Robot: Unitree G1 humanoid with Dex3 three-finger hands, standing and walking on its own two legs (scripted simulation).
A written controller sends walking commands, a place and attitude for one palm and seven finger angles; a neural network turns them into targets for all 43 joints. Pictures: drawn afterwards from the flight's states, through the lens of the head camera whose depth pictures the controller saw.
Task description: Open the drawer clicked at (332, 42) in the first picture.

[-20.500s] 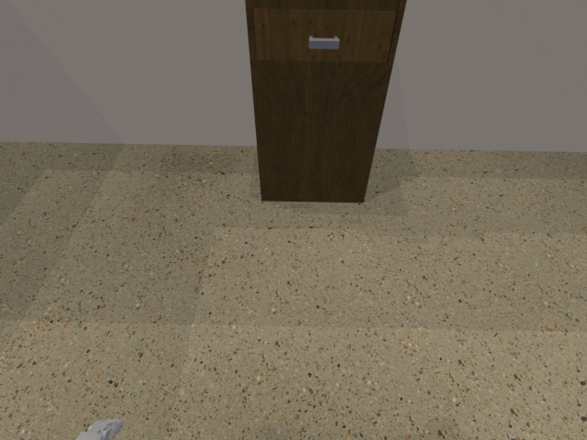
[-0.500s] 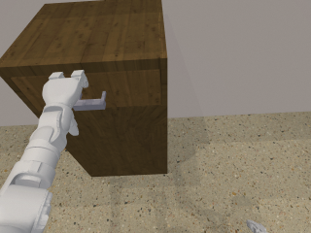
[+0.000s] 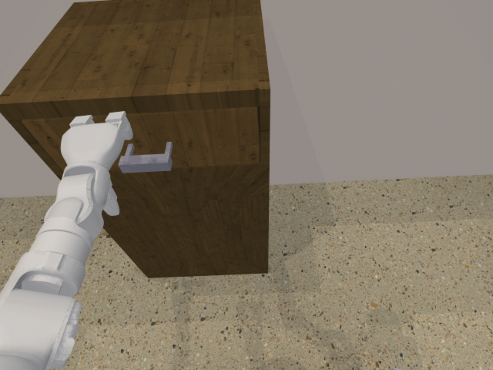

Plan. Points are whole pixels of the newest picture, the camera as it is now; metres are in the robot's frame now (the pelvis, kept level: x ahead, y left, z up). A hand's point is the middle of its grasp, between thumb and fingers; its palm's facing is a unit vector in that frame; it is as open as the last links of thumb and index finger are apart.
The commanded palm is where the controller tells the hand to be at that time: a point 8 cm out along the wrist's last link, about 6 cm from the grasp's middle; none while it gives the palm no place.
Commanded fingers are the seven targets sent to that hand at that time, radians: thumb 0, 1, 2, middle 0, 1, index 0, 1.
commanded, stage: re-aim the fingers above the handle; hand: left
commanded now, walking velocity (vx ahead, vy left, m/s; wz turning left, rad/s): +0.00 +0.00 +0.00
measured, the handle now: (147, 155) +0.51 +0.24 +0.02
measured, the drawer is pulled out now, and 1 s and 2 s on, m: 0.00 0.00 0.00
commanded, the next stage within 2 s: lower the fingers behind the handle in 0.16 s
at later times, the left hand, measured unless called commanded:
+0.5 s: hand (116, 181) +0.42 +0.26 +0.05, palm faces -0.15 -0.01 -0.99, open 13.8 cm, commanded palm +0.41 +0.24 +0.12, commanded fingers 0.00 -0.50 0.30 -0.30 -1.20 -0.30 -1.20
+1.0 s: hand (142, 176) +0.44 +0.23 +0.04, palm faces -0.03 -0.01 -1.00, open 13.8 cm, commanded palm +0.42 +0.23 +0.09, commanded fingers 0.00 -0.50 0.30 -0.30 -1.20 -0.30 -1.20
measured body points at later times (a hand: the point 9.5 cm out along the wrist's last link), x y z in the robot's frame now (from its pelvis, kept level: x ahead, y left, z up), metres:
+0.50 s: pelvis +0.01 +0.00 +0.00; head +0.06 -0.03 +0.45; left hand +0.42 +0.26 +0.11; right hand +0.10 -0.26 -0.14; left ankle -0.02 +0.11 -0.73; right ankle -0.01 -0.11 -0.73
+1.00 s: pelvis +0.00 +0.00 -0.01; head +0.06 -0.02 +0.44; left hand +0.44 +0.22 +0.09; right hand +0.06 -0.26 -0.15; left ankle -0.02 +0.11 -0.73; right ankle -0.01 -0.11 -0.73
